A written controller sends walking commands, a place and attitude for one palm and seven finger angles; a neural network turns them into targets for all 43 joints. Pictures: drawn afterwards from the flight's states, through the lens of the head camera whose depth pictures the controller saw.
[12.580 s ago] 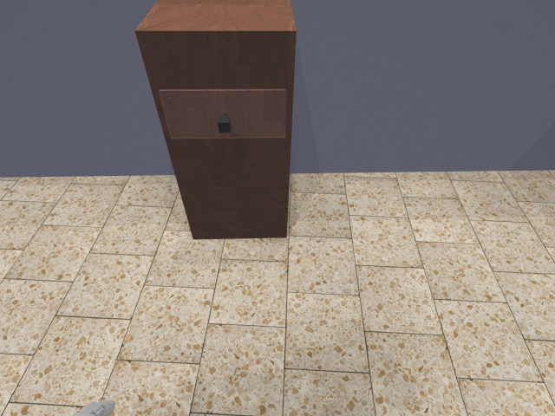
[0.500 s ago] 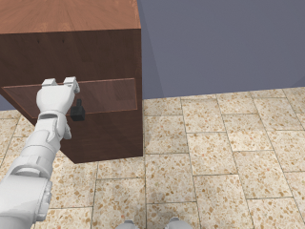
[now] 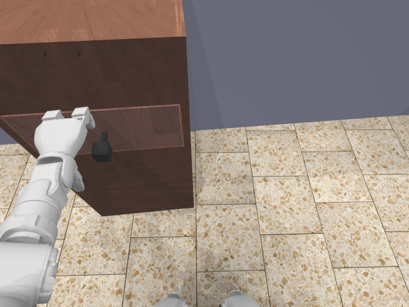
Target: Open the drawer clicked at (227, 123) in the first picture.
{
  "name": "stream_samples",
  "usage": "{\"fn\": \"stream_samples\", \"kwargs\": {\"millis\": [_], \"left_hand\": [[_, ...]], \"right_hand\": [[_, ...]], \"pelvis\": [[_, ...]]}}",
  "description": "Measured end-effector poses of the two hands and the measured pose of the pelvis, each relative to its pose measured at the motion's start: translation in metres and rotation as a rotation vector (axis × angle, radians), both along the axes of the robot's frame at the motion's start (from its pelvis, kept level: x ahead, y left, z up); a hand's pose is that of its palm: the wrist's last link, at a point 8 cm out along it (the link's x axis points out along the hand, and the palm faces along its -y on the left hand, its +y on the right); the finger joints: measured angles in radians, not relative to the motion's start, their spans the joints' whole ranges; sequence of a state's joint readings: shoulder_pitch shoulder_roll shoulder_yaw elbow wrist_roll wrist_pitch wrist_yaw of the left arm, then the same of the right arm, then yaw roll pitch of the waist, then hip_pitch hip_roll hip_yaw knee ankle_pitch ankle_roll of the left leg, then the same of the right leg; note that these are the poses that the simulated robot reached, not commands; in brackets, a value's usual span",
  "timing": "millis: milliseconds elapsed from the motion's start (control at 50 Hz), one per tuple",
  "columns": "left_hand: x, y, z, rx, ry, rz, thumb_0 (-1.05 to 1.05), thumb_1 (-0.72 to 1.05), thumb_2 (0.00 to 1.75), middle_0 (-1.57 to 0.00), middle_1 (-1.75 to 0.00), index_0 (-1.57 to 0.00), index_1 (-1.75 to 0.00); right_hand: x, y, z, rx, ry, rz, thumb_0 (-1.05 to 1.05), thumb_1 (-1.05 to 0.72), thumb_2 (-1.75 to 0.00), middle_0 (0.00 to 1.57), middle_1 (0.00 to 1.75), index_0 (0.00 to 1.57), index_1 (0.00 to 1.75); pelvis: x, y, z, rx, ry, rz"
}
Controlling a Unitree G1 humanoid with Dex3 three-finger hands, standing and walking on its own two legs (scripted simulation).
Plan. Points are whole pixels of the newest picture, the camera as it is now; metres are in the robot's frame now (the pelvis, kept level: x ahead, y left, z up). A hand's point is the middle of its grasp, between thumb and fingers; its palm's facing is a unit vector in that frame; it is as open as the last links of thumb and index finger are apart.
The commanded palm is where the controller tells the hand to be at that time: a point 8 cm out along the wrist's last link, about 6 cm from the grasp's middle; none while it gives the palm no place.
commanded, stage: move the hooked fingers above the handle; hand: left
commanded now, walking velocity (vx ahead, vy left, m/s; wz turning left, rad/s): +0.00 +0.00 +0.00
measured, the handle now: (103, 145) +0.49 +0.25 -0.07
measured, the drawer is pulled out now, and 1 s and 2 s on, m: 0.00 0.00 0.00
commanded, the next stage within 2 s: none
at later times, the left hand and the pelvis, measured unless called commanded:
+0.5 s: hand (85, 150) +0.43 +0.26 -0.01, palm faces -0.07 -0.06 -1.00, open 13.8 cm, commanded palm +0.42 +0.26 +0.06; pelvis +0.00 +0.02 +0.00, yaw +0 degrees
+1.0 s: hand (88, 147) +0.44 +0.25 +0.00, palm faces -0.06 -0.04 -1.00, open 13.8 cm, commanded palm +0.42 +0.26 +0.06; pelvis -0.01 +0.01 +0.00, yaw +1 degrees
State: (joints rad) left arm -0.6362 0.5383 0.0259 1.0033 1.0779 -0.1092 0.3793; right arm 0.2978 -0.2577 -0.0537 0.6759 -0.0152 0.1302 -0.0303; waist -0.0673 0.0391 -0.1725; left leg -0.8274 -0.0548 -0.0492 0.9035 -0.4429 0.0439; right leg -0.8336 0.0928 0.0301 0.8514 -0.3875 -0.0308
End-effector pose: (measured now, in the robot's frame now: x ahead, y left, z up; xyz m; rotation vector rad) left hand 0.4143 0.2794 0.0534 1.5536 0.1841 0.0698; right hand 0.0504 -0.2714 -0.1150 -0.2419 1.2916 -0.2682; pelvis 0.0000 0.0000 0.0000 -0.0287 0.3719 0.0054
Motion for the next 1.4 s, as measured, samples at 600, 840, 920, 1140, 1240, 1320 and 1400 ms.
{"fn": "stream_samples", "kwargs": {"millis": [600,840,920,1140,1240,1320,1400], "left_hand": [[0.013,-0.027,0.002,-0.046,-0.102,-0.127,0.00,-0.49,0.30,-0.35,-1.23,-0.32,-1.20],[-0.009,0.009,0.003,0.034,0.016,0.054,0.00,-0.49,0.30,-0.34,-1.22,-0.32,-1.20],[-0.007,-0.006,0.006,0.004,0.019,-0.035,0.00,-0.49,0.30,-0.33,-1.21,-0.32,-1.20],[0.014,-0.036,0.000,-0.011,-0.099,-0.086,0.00,-0.49,0.30,-0.36,-1.24,-0.34,-1.22],[0.006,-0.013,-0.001,0.042,-0.040,0.046,0.01,-0.49,0.30,-0.34,-1.23,-0.34,-1.22],[-0.002,0.006,0.003,0.049,0.026,0.092,0.00,-0.49,0.30,-0.33,-1.22,-0.33,-1.21],[-0.004,0.004,0.004,0.020,0.065,0.025,0.00,-0.49,0.30,-0.32,-1.21,-0.33,-1.21]], "right_hand": [[-0.018,0.027,-0.001,0.011,0.029,-0.010,0.00,-0.90,-0.90,0.20,0.30,0.20,0.30],[-0.020,0.027,-0.002,0.049,0.031,-0.022,0.00,-0.90,-0.90,0.20,0.30,0.20,0.30],[-0.017,0.019,0.004,0.014,0.023,-0.006,0.00,-0.90,-0.90,0.20,0.30,0.20,0.30],[-0.015,0.001,-0.004,-0.003,0.017,-0.005,0.00,-0.90,-0.90,0.20,0.29,0.20,0.30],[-0.016,0.006,-0.009,0.036,0.032,-0.028,0.00,-0.90,-0.90,0.20,0.29,0.20,0.30],[-0.016,0.009,-0.005,0.043,0.031,-0.034,0.00,-0.90,-0.90,0.20,0.29,0.20,0.30],[-0.014,0.007,0.000,0.017,0.029,-0.023,0.00,-0.90,-0.90,0.20,0.30,0.20,0.30]], "pelvis": [[-0.003,0.022,-0.004,-0.018,-0.007,0.001],[-0.005,0.015,0.004,-0.002,-0.034,-0.008],[-0.005,0.011,0.005,-0.006,-0.040,0.015],[-0.005,0.005,-0.006,0.002,0.009,-0.013],[-0.004,0.001,-0.002,0.014,0.002,-0.030],[-0.001,-0.001,0.003,0.012,-0.010,-0.020],[0.000,-0.003,0.005,0.006,-0.016,0.001]]}}
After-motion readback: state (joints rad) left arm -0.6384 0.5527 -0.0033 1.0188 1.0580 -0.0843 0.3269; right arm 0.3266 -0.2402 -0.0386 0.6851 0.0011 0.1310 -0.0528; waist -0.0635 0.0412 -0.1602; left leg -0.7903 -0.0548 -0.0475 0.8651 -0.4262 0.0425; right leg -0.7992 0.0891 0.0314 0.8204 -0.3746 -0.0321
